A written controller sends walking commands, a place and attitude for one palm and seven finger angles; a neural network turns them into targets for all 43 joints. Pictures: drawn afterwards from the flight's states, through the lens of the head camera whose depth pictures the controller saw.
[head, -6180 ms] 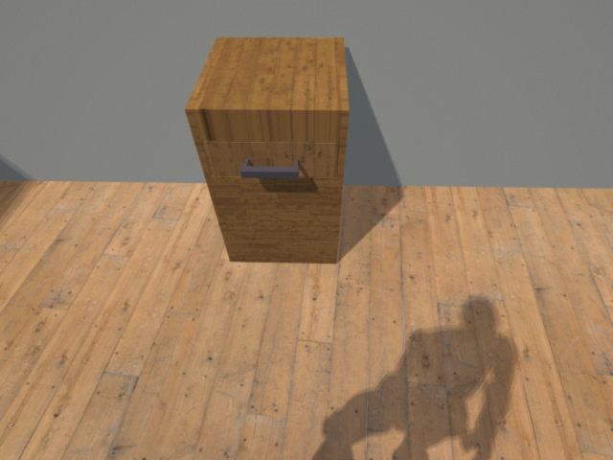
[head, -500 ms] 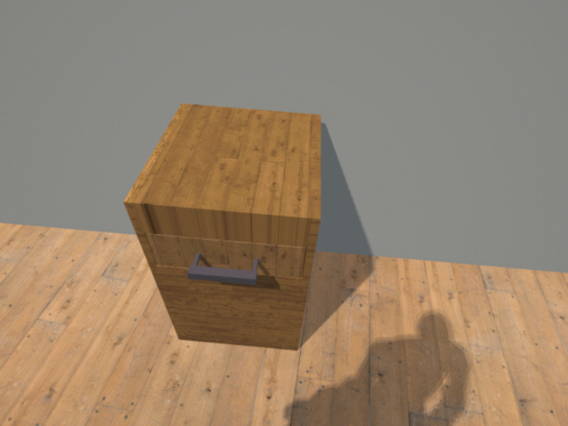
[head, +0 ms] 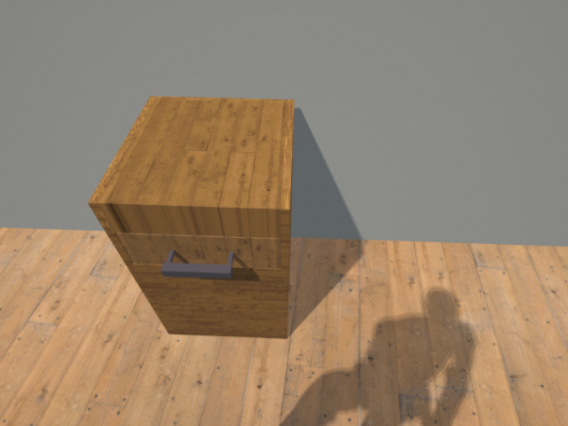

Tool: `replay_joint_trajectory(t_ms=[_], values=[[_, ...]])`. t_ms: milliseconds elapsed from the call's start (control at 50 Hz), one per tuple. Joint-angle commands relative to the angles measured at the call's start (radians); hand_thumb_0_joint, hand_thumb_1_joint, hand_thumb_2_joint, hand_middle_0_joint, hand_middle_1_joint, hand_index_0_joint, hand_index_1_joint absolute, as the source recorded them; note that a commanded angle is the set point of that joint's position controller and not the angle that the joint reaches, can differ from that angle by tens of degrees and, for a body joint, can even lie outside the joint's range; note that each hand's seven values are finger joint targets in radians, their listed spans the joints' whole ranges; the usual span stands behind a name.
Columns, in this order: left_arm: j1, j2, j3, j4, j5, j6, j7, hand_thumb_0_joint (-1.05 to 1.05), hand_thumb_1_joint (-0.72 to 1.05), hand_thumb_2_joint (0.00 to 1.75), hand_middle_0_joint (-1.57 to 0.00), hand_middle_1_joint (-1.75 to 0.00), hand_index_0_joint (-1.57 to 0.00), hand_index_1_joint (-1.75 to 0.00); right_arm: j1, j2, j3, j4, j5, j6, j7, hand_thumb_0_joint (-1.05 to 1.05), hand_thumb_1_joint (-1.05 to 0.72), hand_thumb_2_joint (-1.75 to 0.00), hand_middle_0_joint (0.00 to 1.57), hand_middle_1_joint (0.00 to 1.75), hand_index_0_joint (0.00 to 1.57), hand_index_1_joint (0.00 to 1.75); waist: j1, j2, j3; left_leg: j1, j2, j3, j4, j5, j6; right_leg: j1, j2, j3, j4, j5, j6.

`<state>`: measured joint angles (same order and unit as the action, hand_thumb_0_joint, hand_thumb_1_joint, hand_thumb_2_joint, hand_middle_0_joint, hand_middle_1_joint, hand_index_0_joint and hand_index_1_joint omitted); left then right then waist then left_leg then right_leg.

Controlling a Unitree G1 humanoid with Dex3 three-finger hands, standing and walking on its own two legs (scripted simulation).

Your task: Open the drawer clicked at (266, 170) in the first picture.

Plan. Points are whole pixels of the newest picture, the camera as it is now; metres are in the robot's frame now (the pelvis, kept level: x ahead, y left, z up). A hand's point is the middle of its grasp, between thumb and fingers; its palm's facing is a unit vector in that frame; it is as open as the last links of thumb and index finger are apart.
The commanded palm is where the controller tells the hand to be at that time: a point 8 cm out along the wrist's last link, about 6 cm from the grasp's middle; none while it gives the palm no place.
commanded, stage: come to a stop and stand still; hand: left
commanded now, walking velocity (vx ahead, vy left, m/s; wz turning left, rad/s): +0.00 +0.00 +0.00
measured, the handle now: (199, 262) +0.51 +0.24 -0.24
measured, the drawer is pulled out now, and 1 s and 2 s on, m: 0.00 0.00 0.00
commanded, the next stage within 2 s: look again from close up in 0.20 s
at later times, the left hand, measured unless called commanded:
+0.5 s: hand out of the picture -0.04 +0.18 -0.17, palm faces +0.02 -0.98 -0.20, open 7.4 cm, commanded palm none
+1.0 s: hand out of the picture +0.04 +0.26 -0.10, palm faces -0.05 -0.87 -0.49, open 7.4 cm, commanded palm +0.07 +0.27 -0.05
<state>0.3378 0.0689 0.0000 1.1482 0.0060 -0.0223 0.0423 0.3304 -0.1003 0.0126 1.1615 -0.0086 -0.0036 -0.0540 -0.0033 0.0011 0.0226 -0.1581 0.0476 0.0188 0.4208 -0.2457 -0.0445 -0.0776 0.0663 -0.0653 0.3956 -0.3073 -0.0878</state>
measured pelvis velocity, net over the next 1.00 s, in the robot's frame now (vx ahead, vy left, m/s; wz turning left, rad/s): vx -0.06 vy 0.07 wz -0.02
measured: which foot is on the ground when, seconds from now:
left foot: down 0.00-1.00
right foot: down 0.00-1.00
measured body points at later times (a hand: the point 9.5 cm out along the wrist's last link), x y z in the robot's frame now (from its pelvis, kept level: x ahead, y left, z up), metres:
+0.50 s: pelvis -0.01 +0.02 +0.00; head +0.00 +0.02 +0.45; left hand -0.04 +0.23 -0.16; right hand +0.01 -0.22 -0.15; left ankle +0.00 +0.10 -0.74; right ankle -0.05 -0.05 -0.73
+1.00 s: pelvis -0.06 +0.07 -0.01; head -0.06 +0.06 +0.44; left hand +0.04 +0.31 -0.07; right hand -0.02 -0.18 -0.14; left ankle +0.00 +0.10 -0.74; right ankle -0.05 -0.05 -0.73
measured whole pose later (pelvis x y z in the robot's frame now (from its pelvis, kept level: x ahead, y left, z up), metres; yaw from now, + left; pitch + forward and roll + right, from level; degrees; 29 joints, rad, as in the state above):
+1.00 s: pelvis -0.06 +0.07 -0.01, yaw -1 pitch +0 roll +0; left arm 0.54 0.26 -0.09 0.22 0.17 0.09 0.21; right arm 0.39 -0.21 0.04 0.86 0.06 -0.22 -0.07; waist 0.00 0.01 -0.01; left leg -0.34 -0.10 0.10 0.49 -0.18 0.09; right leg -0.36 0.00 -0.02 0.71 -0.39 -0.03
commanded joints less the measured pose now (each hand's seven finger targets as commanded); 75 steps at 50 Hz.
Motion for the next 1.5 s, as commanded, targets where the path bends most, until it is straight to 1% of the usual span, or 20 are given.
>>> replay_joint_trajectory(t_ms=[0,260,280,320,380,420,480,820,840,860,880,900,920,940,1020,1080,1160,1280,1380,1480], values=[[0.112,0.097,0.014,-0.008,-0.001,-0.012,0.008,0.0,0.9,0.9,-0.2,-0.3,-0.2,-0.3,0.083,-0.046,-0.009,-0.015,0.002,-0.005,-0.002,0.0,-0.9,-0.9,0.2,0.3,0.2,0.3,0.0,-0.013,0.081,-0.015,0.037,-0.014,-0.016,0.147,0.055,-0.054,-0.174,0.133,-0.105,0.401,0.06],[0.134,0.09,0.016,-0.006,0.0,-0.014,0.011,0.0,0.9,0.9,-0.2,-0.3,-0.2,-0.3,0.063,-0.063,-0.009,-0.032,0.002,-0.004,-0.006,0.0,-0.9,-0.9,0.2,0.3,0.2,0.3,0.005,-0.047,0.07,0.012,0.043,-0.012,-0.023,0.17,0.053,-0.044,-0.172,0.127,-0.1,0.47,0.071],[0.211,0.176,0.034,0.003,0.017,-0.053,0.051,0.0,0.9,0.9,-0.2,-0.3,-0.2,-0.3,-0.102,-0.105,-0.028,-0.114,0.005,-0.029,0.008,0.0,-0.9,-0.9,0.2,0.3,0.2,0.3,0.067,-0.188,0.117,-0.186,-0.007,0.086,0.307,-0.046,0.014,-0.044,-0.264,0.278,-0.074,1.324,0.239],[0.217,0.193,0.033,-0.041,0.021,-0.054,0.051,0.0,0.9,0.9,-0.2,-0.3,-0.2,-0.3,0.007,-0.069,-0.026,-0.164,0.004,-0.009,0.002,0.0,-0.9,-0.9,0.2,0.3,0.2,0.3,-0.007,-0.171,-0.049,-0.261,-0.067,0.011,0.401,-0.148,0.068,0.165,-0.313,0.195,0.092,1.717,0.216],[0.14,0.2,0.03,-0.102,0.019,-0.035,0.038,0.0,0.9,0.9,-0.2,-0.3,-0.2,-0.3,0.028,-0.074,-0.026,-0.161,0.012,-0.028,0.008,0.0,-0.9,-0.9,0.2,0.3,0.2,0.3,-0.015,-0.089,-0.152,-0.18,-0.075,0.039,0.183,-0.068,0.076,0.183,-0.248,0.126,0.154,1.292,0.011],[0.083,0.17,0.023,-0.115,0.007,-0.017,0.029,0.0,0.9,0.9,-0.2,-0.3,-0.2,-0.3,0.091,-0.082,-0.025,-0.136,0.004,-0.026,0.008,0.0,-0.9,-0.9,0.2,0.3,0.2,0.3,-0.043,-0.016,-0.116,-0.017,-0.035,0.012,0.02,0.137,0.072,0.015,-0.204,0.123,0.157,0.747,-0.003],[0.127,0.109,0.011,-0.111,0.008,0.011,0.019,0.0,0.9,0.9,-0.2,-0.3,-0.2,-0.3,0.037,-0.139,-0.025,-0.174,-0.008,-0.019,0.01,0.0,-0.9,-0.9,0.2,0.3,0.2,0.3,0.013,0.074,0.072,-0.101,0.116,-0.145,-0.027,0.203,0.142,-0.157,-0.12,0.083,0.019,0.045,0.042],[0.125,0.149,0.002,-0.139,0.02,0.023,0.0,0.0,0.9,0.9,-0.2,-0.3,-0.2,-0.3,0.033,-0.184,-0.02,-0.173,-0.009,-0.012,0.025,0.0,-0.9,-0.9,0.2,0.3,0.2,0.3,0.024,0.027,0.085,-0.203,0.09,-0.234,-0.227,-0.298,0.137,-0.14,-0.114,0.088,0.035,-0.031,0.035],[0.143,0.17,-0.01,-0.121,0.027,-0.007,0.034,0.0,0.9,0.9,-0.2,-0.3,-0.2,-0.3,-0.088,-0.2,-0.014,-0.247,-0.002,-0.012,0.03,0.0,-0.9,-0.9,0.2,0.3,0.2,0.3,0.048,-0.088,0.205,-0.265,0.035,-0.078,0.011,-0.023,0.093,-0.191,-0.158,0.102,-0.035,0.146,0.048],[-0.644,0.486,-0.016,-1.652,0.168,-0.168,0.059,0.0,0.88,0.89,-0.2,-0.32,-0.2,-0.32,-0.049,-0.341,-0.028,-0.612,0.075,-0.174,0.0,0.0,-0.9,-0.9,0.2,0.3,0.2,0.3,-0.109,0.28,-0.366,0.149,-0.013,-0.115,-0.051,0.041,0.093,-0.256,-0.049,0.133,0.123,0.086,0.031],[-0.23,0.429,0.005,-1.432,0.176,-0.103,0.134,0.0,0.85,0.88,-0.2,-0.33,-0.2,-0.33,-0.131,-0.278,0.018,-0.514,0.056,-0.287,-0.034,0.0,-0.9,-0.9,0.2,0.3,0.2,0.3,0.003,0.407,-0.363,0.229,0.069,-0.224,-0.121,-0.092,0.003,-0.365,-0.057,0.035,0.28,-0.093,0.027],[-0.175,0.382,-0.015,-1.421,0.126,-0.053,0.193,0.0,0.83,0.87,-0.21,-0.34,-0.21,-0.34,-0.108,-0.282,-0.003,-0.445,0.066,-0.331,-0.044,0.0,-0.9,-0.9,0.2,0.3,0.2,0.3,-0.017,0.328,-0.314,0.121,0.076,-0.27,-0.181,-0.26,-0.039,-0.447,-0.036,0.016,0.365,-0.143,0.044],[0.186,0.143,-0.149,-1.089,0.156,0.067,0.201,0.0,0.81,0.86,-0.21,-0.36,-0.21,-0.36,-0.096,-0.217,-0.001,-0.411,0.094,-0.327,-0.036,0.0,-0.9,-0.9,0.2,0.3,0.2,0.3,-0.01,0.189,-0.154,0.031,0.063,-0.273,-0.179,-0.29,-0.017,-0.53,-0.039,0.027,0.398,-0.143,0.055],[0.002,0.123,-0.21,-1.36,0.157,0.048,0.206,0.0,0.78,0.85,-0.21,-0.37,-0.21,-0.37,-0.088,-0.243,-0.016,-0.507,0.087,-0.328,-0.028,0.0,-0.9,-0.9,0.2,0.3,0.2,0.3,-0.028,0.179,-0.104,-0.036,0.037,-0.241,-0.14,-0.294,0.012,-0.493,-0.052,0.035,0.378,-0.105,0.059],[-0.035,0.203,-0.234,-1.27,0.526,0.042,0.31,0.0,0.69,0.81,-0.22,-0.43,-0.22,-0.43,-0.135,-0.289,-0.03,-0.597,0.019,-0.319,-0.013,0.0,-0.9,-0.9,0.2,0.3,0.2,0.3,-0.056,-0.119,-0.079,-0.218,-0.006,-0.223,0.088,-0.35,0.064,-0.598,-0.023,0.079,0.271,-0.204,0.048],[0.138,0.194,-0.187,-1.079,0.792,0.055,0.404,0.0,0.62,0.78,-0.22,-0.48,-0.22,-0.48,-0.251,-0.292,-0.061,-0.72,-0.031,-0.218,0.031,0.0,-0.9,-0.9,0.2,0.3,0.2,0.3,0.028,-0.242,-0.041,-0.352,-0.052,-0.183,0.185,-0.394,0.072,-0.649,-0.021,0.13,0.233,-0.387,0.03],[0.176,0.224,-0.119,-1.048,0.974,0.049,0.442,0.0,0.53,0.74,-0.23,-0.54,-0.23,-0.54,-0.346,-0.268,-0.054,-0.819,-0.01,-0.038,0.067,0.0,-0.9,-0.9,0.2,0.3,0.2,0.3,0.111,-0.287,-0.098,-0.441,-0.108,-0.063,0.223,-0.259,0.067,-0.528,-0.025,0.213,0.206,-0.421,-0.002],[-0.174,0.351,-0.045,-1.307,1.132,0.092,0.52,0.0,0.39,0.68,-0.24,-0.63,-0.24,-0.63,-0.399,-0.224,-0.05,-0.865,-0.027,0.107,0.072,0.0,-0.9,-0.9,0.2,0.3,0.2,0.3,0.132,0.134,-0.233,-0.333,-0.074,-0.143,0.209,-0.288,0.076,-0.545,0.003,0.235,0.323,-0.289,-0.025],[-0.367,0.386,-0.071,-1.414,1.157,0.072,0.536,0.0,0.27,0.63,-0.25,-0.7,-0.25,-0.7,-0.4,-0.234,-0.037,-0.847,-0.063,0.115,0.057,0.0,-0.9,-0.9,0.2,0.3,0.2,0.3,0.051,0.162,-0.267,-0.2,-0.073,-0.175,0.322,-0.287,0.063,-0.735,0.01,0.27,0.32,-0.366,-0.027],[-0.316,0.243,-0.229,-1.322,1.014,0.106,0.413,0.0,0.15,0.58,-0.25,-0.78,-0.25,-0.78,-0.384,-0.234,-0.031,-0.815,-0.026,0.098,0.044,0.0,-0.9,-0.9,0.2,0.3,0.2,0.3,0.005,0.064,-0.232,-0.17,-0.043,-0.288,0.205,-0.336,0.072,-0.632,0.004,0.168,0.306,-0.193,0.012]])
